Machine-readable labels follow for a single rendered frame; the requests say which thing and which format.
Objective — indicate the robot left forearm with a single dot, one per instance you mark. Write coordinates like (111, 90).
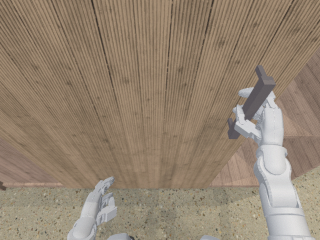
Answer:
(85, 228)

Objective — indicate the wardrobe door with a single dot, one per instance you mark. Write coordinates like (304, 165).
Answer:
(17, 168)
(141, 90)

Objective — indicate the left robot hand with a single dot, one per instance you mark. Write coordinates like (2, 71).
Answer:
(95, 205)

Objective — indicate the right robot hand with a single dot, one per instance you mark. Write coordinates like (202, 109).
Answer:
(269, 121)

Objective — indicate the handle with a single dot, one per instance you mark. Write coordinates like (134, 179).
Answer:
(260, 92)

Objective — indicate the robot right forearm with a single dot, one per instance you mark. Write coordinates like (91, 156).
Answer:
(280, 202)

